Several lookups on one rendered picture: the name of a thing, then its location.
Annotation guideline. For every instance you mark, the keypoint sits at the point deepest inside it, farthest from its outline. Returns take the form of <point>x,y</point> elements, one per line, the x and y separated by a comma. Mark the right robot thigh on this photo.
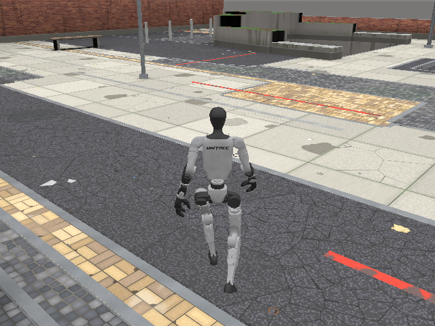
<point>234,210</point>

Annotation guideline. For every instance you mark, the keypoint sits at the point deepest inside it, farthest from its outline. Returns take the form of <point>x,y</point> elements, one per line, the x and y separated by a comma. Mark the robot right forearm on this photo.
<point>250,175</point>

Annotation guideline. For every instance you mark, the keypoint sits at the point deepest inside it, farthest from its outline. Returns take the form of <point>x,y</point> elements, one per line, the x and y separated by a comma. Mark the left robot upper arm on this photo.
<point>196,143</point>

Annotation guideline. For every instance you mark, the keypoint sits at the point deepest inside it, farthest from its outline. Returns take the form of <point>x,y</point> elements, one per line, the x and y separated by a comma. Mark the robot left hand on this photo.
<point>178,206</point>

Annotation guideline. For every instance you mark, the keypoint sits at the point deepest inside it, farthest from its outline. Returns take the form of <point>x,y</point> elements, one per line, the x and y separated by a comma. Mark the robot left forearm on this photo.
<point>185,181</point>

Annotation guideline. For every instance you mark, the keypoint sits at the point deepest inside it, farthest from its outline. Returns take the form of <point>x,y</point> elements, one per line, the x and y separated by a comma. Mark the left robot thigh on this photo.
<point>201,199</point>

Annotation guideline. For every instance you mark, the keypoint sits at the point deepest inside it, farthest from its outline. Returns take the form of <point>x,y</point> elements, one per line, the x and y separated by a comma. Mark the right robot upper arm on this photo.
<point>238,143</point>

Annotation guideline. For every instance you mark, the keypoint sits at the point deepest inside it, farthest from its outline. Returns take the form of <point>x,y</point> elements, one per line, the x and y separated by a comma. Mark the robot thigh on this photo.
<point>234,210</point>
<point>201,199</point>

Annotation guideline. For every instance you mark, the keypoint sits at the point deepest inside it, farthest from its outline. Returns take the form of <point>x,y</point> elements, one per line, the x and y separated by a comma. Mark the robot right hand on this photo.
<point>253,185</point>

